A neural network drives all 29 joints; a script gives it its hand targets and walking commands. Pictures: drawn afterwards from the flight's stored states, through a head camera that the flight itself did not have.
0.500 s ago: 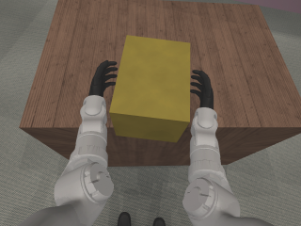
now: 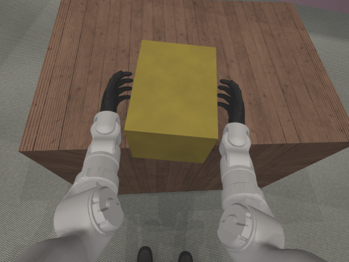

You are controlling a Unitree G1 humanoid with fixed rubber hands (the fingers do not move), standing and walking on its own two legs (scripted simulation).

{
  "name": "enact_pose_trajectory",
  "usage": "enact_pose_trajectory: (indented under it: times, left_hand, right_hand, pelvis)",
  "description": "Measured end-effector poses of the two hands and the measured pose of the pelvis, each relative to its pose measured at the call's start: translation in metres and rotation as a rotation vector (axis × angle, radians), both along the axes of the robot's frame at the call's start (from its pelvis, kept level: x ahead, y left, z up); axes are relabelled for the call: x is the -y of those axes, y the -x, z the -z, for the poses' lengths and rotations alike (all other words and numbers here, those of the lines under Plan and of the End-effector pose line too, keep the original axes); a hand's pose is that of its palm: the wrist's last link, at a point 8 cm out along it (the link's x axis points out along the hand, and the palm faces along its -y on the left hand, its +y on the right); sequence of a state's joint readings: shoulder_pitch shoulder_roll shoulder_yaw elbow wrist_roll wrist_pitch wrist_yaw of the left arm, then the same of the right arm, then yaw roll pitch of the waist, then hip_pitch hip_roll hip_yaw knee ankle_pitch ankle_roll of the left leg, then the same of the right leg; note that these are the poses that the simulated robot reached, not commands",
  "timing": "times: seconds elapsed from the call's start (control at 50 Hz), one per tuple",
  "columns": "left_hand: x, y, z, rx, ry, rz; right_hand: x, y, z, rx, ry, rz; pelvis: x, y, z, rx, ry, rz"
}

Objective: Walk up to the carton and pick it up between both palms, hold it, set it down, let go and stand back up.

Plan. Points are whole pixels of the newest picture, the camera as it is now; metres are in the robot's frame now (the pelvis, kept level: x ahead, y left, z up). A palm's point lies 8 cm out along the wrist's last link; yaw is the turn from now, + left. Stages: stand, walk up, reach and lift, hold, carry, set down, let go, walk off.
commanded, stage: set down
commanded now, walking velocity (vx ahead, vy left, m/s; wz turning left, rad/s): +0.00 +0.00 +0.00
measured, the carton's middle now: (173, 103) +0.49 -0.01 -0.02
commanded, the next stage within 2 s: none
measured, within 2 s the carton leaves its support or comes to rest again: neither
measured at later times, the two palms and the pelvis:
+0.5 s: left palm (94, 100) +0.46 +0.18 +0.03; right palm (244, 112) +0.43 -0.17 +0.03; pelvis -0.02 +0.01 -0.02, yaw -4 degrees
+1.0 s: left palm (78, 80) +0.46 +0.19 +0.10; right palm (298, 99) +0.41 -0.24 +0.12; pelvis -0.05 +0.01 -0.03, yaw -2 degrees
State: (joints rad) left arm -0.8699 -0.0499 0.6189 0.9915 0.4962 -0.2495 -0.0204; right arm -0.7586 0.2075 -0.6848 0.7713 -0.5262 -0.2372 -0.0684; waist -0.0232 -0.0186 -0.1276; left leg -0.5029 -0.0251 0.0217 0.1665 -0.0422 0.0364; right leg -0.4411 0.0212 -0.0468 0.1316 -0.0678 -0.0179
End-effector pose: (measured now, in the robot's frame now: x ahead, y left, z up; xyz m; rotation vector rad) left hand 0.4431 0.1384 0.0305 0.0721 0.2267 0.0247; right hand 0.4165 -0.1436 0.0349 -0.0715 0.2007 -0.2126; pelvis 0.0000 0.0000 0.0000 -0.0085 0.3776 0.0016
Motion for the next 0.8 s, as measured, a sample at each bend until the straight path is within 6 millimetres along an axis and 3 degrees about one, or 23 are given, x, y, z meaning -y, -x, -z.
enact_pose_trajectory:
  times: [0.26,0.44,0.54,0.66,0.8]
  left_hand:
    - [-0.005,-0.005,0.011,-0.043,-0.008,0.018]
    - [-0.026,-0.011,0.002,-0.029,-0.002,-0.017]
    - [-0.045,-0.013,-0.007,-0.026,0.0,-0.05]
    - [-0.063,-0.015,-0.026,0.01,0.008,-0.075]
    - [-0.068,-0.021,-0.058,0.042,0.021,-0.073]
  right_hand:
    - [0.006,-0.01,0.011,-0.042,-0.069,-0.062]
    - [0.015,-0.013,0.007,-0.081,-0.064,-0.083]
    - [0.031,-0.012,-0.006,-0.084,-0.036,-0.067]
    - [0.054,-0.015,-0.035,-0.037,-0.021,-0.048]
    - [0.079,-0.012,-0.071,-0.016,-0.029,-0.009]
  pelvis:
    - [-0.007,0.008,0.009,-0.105,0.002,0.055]
    - [-0.013,0.016,0.015,-0.148,0.014,0.049]
    - [-0.014,0.021,0.018,-0.148,0.02,0.052]
    - [-0.014,0.029,0.022,-0.145,0.024,0.053]
    - [-0.012,0.04,0.029,-0.129,0.026,0.049]
